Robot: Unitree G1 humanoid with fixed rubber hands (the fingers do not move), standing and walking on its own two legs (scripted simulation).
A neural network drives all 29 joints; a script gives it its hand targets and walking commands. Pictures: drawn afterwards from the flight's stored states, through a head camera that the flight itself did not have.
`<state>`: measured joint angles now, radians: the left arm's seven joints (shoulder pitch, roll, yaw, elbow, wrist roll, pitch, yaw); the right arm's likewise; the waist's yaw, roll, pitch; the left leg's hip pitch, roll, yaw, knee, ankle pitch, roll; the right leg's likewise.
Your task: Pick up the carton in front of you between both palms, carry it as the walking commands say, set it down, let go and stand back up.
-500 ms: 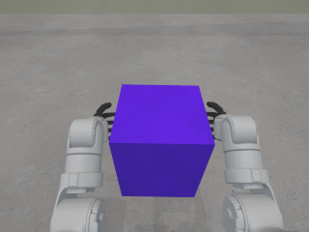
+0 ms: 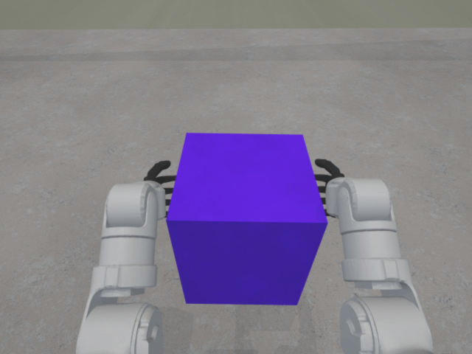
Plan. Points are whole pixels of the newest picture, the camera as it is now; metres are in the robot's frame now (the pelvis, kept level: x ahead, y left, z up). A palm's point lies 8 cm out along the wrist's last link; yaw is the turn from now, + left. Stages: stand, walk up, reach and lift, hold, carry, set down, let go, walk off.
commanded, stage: carry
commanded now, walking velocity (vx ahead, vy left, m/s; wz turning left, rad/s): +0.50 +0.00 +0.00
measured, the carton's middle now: (243, 221) +0.35 +0.00 +0.05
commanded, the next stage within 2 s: none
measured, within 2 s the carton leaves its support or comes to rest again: neither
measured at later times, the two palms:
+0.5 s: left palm (158, 146) +0.49 +0.17 +0.12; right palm (304, 139) +0.50 -0.13 +0.13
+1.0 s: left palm (191, 96) +0.79 +0.14 +0.08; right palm (294, 99) +0.77 -0.16 +0.07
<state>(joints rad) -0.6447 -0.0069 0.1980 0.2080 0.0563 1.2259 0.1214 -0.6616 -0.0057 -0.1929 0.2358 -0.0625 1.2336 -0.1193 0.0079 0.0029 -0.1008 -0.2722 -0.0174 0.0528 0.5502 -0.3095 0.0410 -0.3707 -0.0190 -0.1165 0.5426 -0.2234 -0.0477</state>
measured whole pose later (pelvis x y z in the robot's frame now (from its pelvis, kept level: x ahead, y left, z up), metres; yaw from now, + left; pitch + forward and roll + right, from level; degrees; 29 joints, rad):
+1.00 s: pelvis +0.43 +0.01 -0.06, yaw +1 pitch +3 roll +4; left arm -0.65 -0.04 0.25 0.04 0.09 1.22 0.12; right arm -0.67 0.01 -0.19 0.13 -0.03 1.18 -0.14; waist -0.09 -0.06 -0.06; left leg -0.15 -0.07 0.11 0.89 -0.59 0.05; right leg -0.48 -0.03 -0.10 0.39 0.22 -0.08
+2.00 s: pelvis +1.07 -0.02 -0.09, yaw +0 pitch +3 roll -1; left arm -0.19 -0.14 0.13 -0.25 0.12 1.18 0.09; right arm -0.20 0.14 -0.14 -0.22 -0.13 1.18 -0.08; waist 0.00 0.02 -0.15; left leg 0.04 0.04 0.10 0.41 -0.47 -0.01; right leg -0.44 -0.03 -0.21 0.43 -0.06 -0.02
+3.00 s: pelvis +1.57 -0.01 -0.07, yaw +0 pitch +3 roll +0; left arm -0.17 -0.13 0.11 -0.26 0.12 1.21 0.07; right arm -0.16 0.13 -0.12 -0.26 -0.13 1.22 -0.08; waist -0.01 0.03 -0.17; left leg -0.21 0.06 0.19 0.49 -0.32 0.00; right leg -0.29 -0.07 -0.17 0.49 -0.25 0.00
